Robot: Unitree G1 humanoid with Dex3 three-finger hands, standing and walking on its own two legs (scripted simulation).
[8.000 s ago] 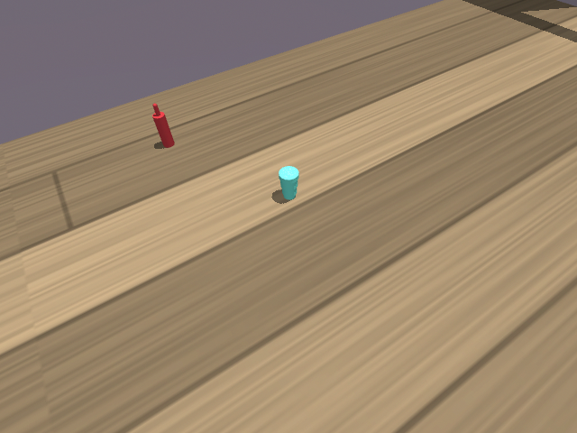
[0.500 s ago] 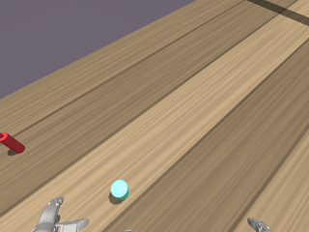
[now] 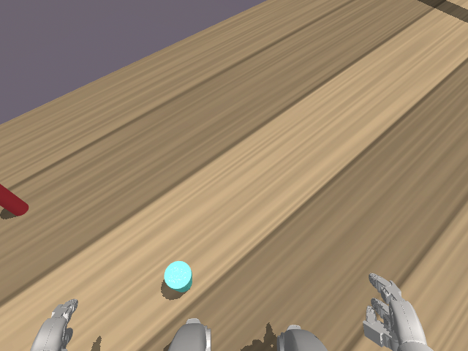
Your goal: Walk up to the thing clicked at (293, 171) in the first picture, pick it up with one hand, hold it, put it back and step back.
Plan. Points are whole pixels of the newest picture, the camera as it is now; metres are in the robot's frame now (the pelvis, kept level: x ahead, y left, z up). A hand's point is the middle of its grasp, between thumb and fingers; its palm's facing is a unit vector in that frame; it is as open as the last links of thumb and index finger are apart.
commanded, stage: go down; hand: left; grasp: from the side
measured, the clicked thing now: (180, 279) +0.37 +0.21 -0.63
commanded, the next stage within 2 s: none
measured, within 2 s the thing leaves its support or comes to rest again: neither
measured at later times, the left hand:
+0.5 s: hand (88, 312) +0.21 +0.33 -0.22, palm faces +0.10 -0.96 -0.26, open 17.3 cm
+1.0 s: hand (88, 293) +0.26 +0.37 -0.27, palm faces +0.12 -0.97 -0.20, open 16.9 cm
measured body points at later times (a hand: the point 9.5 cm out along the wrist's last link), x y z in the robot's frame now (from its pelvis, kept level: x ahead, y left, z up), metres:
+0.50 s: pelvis -0.05 +0.00 -0.14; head +0.12 +0.03 +0.28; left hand +0.20 +0.38 -0.20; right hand +0.14 -0.26 -0.23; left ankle +0.01 +0.13 -0.67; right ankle -0.01 -0.14 -0.67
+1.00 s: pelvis -0.07 +0.00 -0.23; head +0.13 +0.03 +0.17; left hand +0.25 +0.42 -0.26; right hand +0.09 -0.28 -0.34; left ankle +0.01 +0.13 -0.67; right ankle -0.02 -0.14 -0.67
